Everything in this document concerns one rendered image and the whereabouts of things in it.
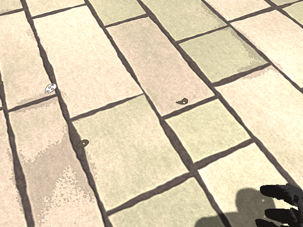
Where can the robot right hand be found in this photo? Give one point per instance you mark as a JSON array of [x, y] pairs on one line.
[[290, 194]]

